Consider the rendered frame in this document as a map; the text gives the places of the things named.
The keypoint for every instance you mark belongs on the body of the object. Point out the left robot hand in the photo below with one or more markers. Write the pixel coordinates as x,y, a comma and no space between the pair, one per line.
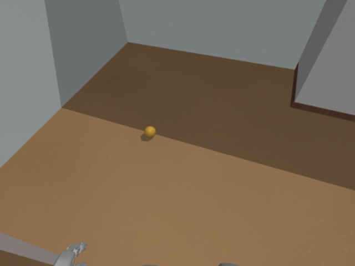
66,258

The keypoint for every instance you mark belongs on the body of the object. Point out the ball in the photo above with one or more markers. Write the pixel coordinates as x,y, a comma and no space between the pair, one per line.
150,131

